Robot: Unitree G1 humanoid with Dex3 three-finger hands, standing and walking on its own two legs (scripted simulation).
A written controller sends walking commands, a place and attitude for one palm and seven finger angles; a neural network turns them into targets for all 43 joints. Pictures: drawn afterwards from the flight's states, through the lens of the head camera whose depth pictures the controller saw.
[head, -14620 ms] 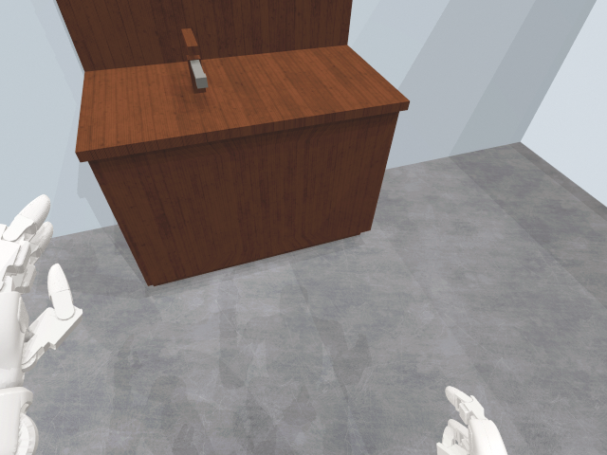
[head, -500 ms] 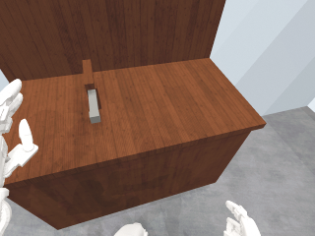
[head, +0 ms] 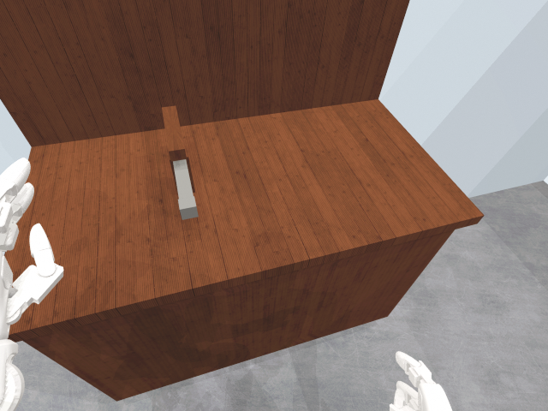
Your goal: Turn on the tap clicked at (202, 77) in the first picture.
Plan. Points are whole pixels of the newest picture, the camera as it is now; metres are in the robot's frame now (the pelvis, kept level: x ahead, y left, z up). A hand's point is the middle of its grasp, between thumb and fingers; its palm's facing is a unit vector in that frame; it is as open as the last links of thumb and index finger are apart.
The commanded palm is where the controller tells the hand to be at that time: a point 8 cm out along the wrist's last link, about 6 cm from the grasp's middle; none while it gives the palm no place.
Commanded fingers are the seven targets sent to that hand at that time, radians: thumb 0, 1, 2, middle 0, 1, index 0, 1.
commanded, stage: come to a stop and stand still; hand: left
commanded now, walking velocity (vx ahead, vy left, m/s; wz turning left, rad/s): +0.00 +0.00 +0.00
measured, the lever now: (188, 208) +0.42 +0.19 +0.03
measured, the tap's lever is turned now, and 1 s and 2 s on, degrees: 0 0 0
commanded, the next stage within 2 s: look again from close up in 0.02 s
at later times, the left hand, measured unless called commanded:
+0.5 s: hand (83, 253) +0.24 +0.24 +0.16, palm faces +0.39 -0.84 -0.38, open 7.4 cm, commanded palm +0.18 +0.27 +0.18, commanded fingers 0.00 0.90 0.90 -0.20 -0.30 -0.20 -0.30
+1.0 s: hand (132, 241) +0.26 +0.20 +0.16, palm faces +0.36 -0.86 -0.37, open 7.4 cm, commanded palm +0.20 +0.23 +0.18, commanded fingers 0.00 0.90 0.90 -0.20 -0.30 -0.20 -0.30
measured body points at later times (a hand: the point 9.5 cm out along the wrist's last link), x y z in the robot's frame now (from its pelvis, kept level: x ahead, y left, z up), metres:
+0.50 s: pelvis +0.02 -0.01 +0.00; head +0.04 +0.00 +0.45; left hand +0.21 +0.28 +0.18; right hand +0.20 -0.24 -0.07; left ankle +0.02 +0.11 -0.74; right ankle +0.01 -0.13 -0.74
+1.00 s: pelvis +0.04 -0.05 -0.01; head +0.06 -0.03 +0.44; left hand +0.23 +0.24 +0.18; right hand +0.20 -0.28 -0.09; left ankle +0.02 +0.10 -0.74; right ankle +0.01 -0.13 -0.74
